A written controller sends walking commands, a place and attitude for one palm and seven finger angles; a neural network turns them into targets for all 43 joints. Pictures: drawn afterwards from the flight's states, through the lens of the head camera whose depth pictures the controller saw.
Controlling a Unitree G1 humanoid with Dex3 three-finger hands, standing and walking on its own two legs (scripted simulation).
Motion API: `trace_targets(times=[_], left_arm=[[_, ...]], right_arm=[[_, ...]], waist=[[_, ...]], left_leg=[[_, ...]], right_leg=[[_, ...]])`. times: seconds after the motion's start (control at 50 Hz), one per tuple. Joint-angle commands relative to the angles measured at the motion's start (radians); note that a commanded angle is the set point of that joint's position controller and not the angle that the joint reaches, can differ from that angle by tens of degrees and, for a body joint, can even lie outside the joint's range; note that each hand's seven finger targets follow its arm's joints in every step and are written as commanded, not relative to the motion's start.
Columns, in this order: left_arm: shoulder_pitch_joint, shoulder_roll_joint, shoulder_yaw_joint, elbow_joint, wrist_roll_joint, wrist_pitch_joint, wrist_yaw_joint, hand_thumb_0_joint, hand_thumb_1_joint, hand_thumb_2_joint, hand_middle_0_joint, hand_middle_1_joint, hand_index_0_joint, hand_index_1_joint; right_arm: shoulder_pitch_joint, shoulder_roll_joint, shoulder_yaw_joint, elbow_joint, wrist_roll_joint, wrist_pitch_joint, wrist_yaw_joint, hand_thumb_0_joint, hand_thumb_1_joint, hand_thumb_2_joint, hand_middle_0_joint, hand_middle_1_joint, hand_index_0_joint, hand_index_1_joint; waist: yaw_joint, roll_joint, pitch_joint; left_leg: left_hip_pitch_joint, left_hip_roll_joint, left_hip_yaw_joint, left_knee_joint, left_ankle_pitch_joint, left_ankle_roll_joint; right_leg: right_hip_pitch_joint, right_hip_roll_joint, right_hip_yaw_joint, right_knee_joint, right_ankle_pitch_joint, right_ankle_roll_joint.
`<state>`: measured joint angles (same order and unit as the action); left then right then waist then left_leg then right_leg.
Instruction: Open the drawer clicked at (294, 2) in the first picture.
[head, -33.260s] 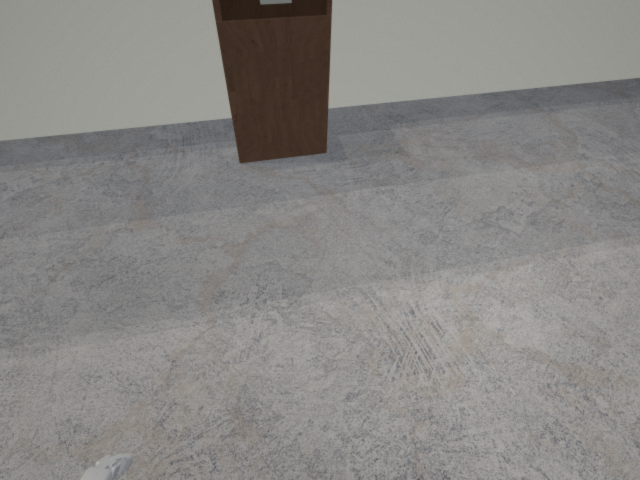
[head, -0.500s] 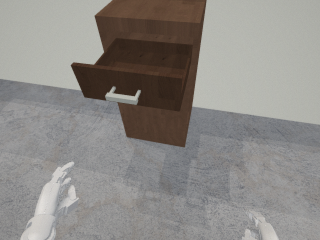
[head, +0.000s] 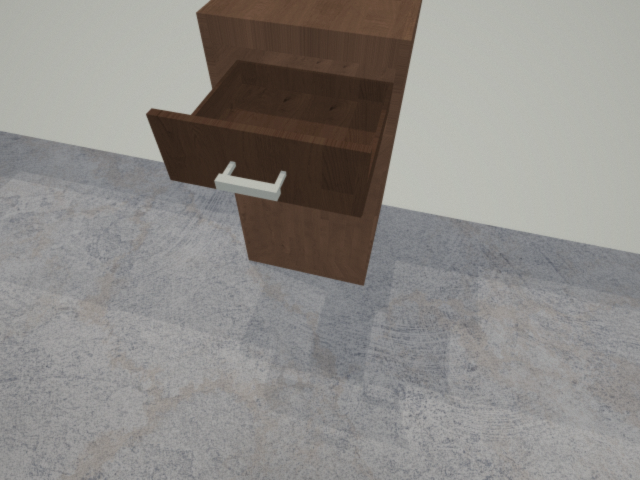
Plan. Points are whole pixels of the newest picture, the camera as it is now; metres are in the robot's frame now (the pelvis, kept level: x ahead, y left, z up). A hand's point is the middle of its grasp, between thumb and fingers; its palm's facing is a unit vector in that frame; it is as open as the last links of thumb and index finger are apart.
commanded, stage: let the arm hang, fingers relaxed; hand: left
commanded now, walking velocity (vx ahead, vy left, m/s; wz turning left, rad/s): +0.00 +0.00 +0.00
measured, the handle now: (252, 179) +0.60 +0.17 -0.01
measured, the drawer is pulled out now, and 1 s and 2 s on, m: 0.29 0.29 0.29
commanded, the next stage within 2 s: look to check the result in 0.46 s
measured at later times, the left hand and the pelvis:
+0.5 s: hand out of the picture +0.00 +0.16 -0.18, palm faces +0.02 -0.98 -0.17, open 7.4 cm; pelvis +0.01 -0.01 +0.00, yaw -1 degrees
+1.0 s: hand out of the picture +0.01 +0.15 -0.17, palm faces +0.03 -0.98 -0.19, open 7.4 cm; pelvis +0.02 -0.02 +0.00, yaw -1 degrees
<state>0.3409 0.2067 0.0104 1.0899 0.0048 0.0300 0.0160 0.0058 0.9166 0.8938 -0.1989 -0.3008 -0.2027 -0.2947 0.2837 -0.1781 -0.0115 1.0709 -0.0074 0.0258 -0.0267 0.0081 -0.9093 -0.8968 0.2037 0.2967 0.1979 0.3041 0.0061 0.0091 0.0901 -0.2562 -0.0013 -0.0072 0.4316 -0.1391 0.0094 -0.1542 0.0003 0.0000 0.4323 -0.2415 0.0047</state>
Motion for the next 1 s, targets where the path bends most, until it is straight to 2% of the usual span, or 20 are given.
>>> trace_targets(times=[0.0,0.1,0.14,0.3,0.38,0.46,0.54,0.64,0.7,0.84,0.92,0.98], left_arm=[[0.042,0.089,0.012,-0.013,0.003,-0.027,0.012,0.000,0.900,0.900,-0.200,-0.300,-0.200,-0.300],[0.046,0.076,0.012,0.001,0.005,-0.026,0.015,0.000,0.900,0.900,-0.200,-0.300,-0.200,-0.300],[0.051,0.069,0.010,0.004,0.004,-0.029,0.017,0.000,0.900,0.900,-0.200,-0.300,-0.200,-0.300],[0.038,0.051,0.017,0.005,0.004,-0.034,0.019,0.000,0.900,0.900,-0.200,-0.300,-0.200,-0.300],[0.032,0.048,0.018,0.003,0.003,-0.036,0.021,0.000,0.900,0.900,-0.200,-0.300,-0.200,-0.300],[0.028,0.042,0.021,0.005,0.002,-0.038,0.023,0.000,0.900,0.900,-0.200,-0.300,-0.200,-0.300],[0.032,0.036,0.019,0.008,0.001,-0.041,0.024,0.000,0.900,0.900,-0.200,-0.300,-0.200,-0.300],[0.026,0.035,0.021,0.009,0.001,-0.041,0.025,0.000,0.900,0.900,-0.200,-0.300,-0.200,-0.300],[0.022,0.036,0.022,0.011,0.001,-0.039,0.024,0.000,0.900,0.900,-0.200,-0.300,-0.200,-0.300],[0.028,0.035,0.022,0.012,0.001,-0.042,0.025,0.000,0.900,0.900,-0.200,-0.300,-0.200,-0.300],[0.024,0.041,0.023,0.011,0.002,-0.042,0.025,0.000,0.900,0.900,-0.200,-0.300,-0.200,-0.300],[0.011,0.042,0.025,0.012,0.001,-0.040,0.025,0.000,0.900,0.900,-0.200,-0.300,-0.200,-0.300]], right_arm=[[0.046,-0.089,-0.017,-0.017,0.000,-0.017,-0.005,0.000,-0.900,-0.900,0.200,0.300,0.200,0.300],[0.051,-0.070,-0.019,0.001,-0.002,-0.012,-0.004,0.000,-0.900,-0.900,0.200,0.300,0.200,0.300],[0.053,-0.061,-0.022,0.005,-0.003,-0.012,-0.003,0.000,-0.900,-0.900,0.200,0.300,0.200,0.300],[0.062,-0.040,-0.019,0.019,-0.003,-0.020,-0.007,0.000,-0.900,-0.900,0.200,0.300,0.200,0.300],[0.070,-0.033,-0.020,0.024,-0.002,-0.022,-0.008,0.000,-0.900,-0.900,0.200,0.300,0.200,0.300],[0.073,-0.025,-0.020,0.028,-0.003,-0.023,-0.009,0.000,-0.900,-0.900,0.200,0.300,0.200,0.300],[0.068,-0.023,-0.022,0.030,-0.003,-0.022,-0.010,0.000,-0.900,-0.900,0.200,0.300,0.200,0.300],[0.071,-0.024,-0.023,0.031,-0.003,-0.023,-0.012,0.000,-0.900,-0.900,0.200,0.300,0.200,0.300],[0.066,-0.026,-0.021,0.033,-0.003,-0.022,-0.012,0.000,-0.900,-0.900,0.200,0.300,0.200,0.300],[0.053,-0.032,-0.025,0.030,-0.003,-0.025,-0.014,0.000,-0.900,-0.900,0.200,0.300,0.200,0.300],[0.048,-0.038,-0.026,0.029,-0.002,-0.024,-0.013,0.000,-0.900,-0.900,0.200,0.300,0.200,0.300],[0.049,-0.037,-0.024,0.033,-0.003,-0.026,-0.014,0.000,-0.900,-0.900,0.200,0.300,0.200,0.300]], waist=[[-0.010,0.004,0.003],[-0.011,0.002,0.033],[-0.013,-0.003,0.025],[-0.012,0.015,0.019],[-0.015,-0.003,0.008],[-0.016,0.008,0.010],[-0.015,-0.012,0.003],[-0.018,-0.001,-0.006],[-0.017,0.007,0.014],[-0.015,-0.005,-0.012],[-0.014,-0.011,0.001],[-0.017,0.014,-0.008]], left_leg=[[0.052,0.086,-0.101,-0.122,-0.140,0.024],[0.038,0.079,-0.094,-0.127,-0.171,0.021],[0.049,0.076,-0.088,-0.118,-0.162,0.020],[0.053,0.078,-0.077,-0.112,-0.102,0.018],[0.063,0.078,-0.070,-0.095,-0.056,0.016],[0.070,0.080,-0.059,-0.082,-0.026,0.014],[0.085,0.080,-0.056,-0.068,-0.006,0.015],[0.092,0.086,-0.056,-0.068,0.009,0.014],[0.082,0.084,-0.054,-0.073,-0.008,0.011],[0.109,0.089,-0.052,-0.063,0.033,0.013],[0.106,0.089,-0.055,-0.068,0.023,0.013],[0.104,0.090,-0.056,-0.073,0.037,0.011]], right_leg=[[-0.097,-0.064,0.065,-0.120,-0.079,-0.056],[-0.123,-0.060,0.066,-0.123,-0.110,-0.052],[-0.128,-0.060,0.069,-0.127,-0.118,-0.051],[-0.112,-0.064,0.073,-0.113,-0.052,-0.054],[-0.100,-0.065,0.077,-0.116,-0.027,-0.054],[-0.096,-0.068,0.079,-0.123,-0.011,-0.056],[-0.095,-0.071,0.081,-0.129,0.000,-0.057],[-0.084,-0.067,0.083,-0.127,0.016,-0.057],[-0.091,-0.068,0.084,-0.132,-0.001,-0.057],[-0.074,-0.069,0.087,-0.129,0.044,-0.056],[-0.083,-0.067,0.087,-0.135,0.026,-0.056],[-0.064,-0.068,0.086,-0.128,0.046,-0.055]])
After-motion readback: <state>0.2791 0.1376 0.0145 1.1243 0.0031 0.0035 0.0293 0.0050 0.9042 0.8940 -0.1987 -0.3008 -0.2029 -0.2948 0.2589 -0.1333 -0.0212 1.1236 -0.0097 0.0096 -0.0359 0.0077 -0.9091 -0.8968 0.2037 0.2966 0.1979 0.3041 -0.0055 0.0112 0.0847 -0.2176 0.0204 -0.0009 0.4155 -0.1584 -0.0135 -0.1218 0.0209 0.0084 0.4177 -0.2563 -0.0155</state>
